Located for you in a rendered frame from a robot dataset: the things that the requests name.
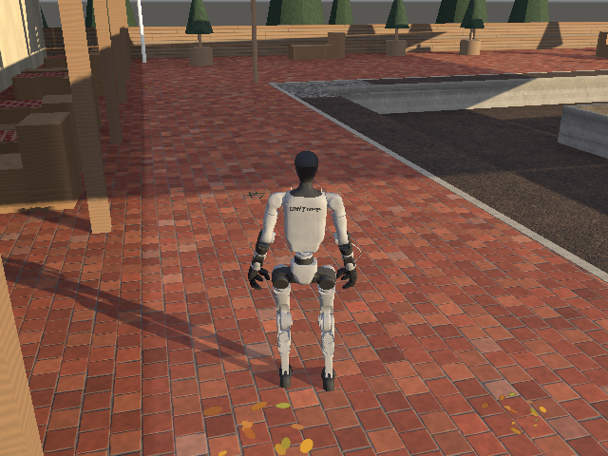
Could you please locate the robot left upper arm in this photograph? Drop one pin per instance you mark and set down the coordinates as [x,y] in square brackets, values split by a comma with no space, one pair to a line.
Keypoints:
[275,201]

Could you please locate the right robot forearm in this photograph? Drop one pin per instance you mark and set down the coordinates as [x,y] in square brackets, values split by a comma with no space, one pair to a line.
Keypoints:
[347,254]

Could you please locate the robot left hand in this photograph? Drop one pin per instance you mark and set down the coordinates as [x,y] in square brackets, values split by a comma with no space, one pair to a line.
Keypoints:
[252,275]

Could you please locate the left robot foot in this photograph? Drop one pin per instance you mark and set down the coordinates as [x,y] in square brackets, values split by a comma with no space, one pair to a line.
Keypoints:
[285,380]

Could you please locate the robot right upper arm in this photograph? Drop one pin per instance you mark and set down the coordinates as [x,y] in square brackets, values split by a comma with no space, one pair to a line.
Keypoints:
[335,202]

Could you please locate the robot torso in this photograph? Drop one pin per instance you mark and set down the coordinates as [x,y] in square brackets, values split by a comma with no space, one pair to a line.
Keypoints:
[304,228]

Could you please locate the robot right hand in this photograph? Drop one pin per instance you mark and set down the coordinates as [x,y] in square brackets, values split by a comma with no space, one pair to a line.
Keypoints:
[352,275]

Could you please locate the left robot forearm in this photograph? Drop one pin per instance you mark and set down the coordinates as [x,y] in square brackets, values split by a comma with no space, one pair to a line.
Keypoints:
[260,253]

